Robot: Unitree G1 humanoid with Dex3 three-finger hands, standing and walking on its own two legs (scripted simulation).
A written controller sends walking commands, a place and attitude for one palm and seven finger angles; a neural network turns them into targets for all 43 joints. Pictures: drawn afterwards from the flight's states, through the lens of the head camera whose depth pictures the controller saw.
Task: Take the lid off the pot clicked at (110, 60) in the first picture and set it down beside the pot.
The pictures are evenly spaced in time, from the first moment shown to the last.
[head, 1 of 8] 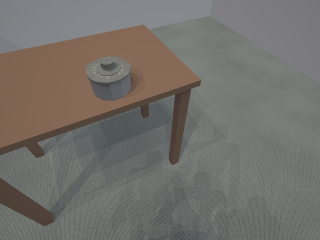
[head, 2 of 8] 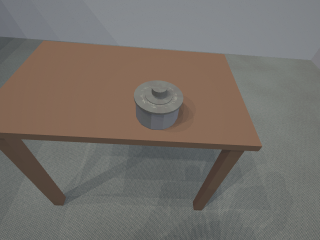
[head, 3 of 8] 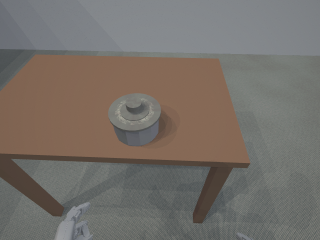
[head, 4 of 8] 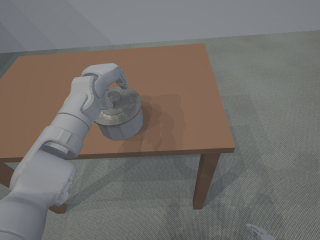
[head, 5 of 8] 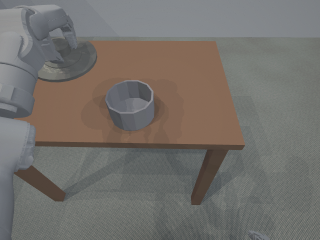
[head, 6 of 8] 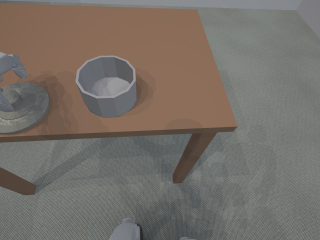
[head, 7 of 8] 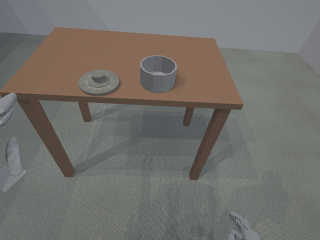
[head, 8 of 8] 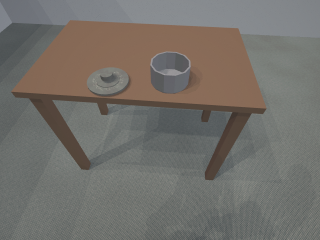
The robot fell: no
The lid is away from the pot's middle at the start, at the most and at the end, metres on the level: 0.00 0.25 0.24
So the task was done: yes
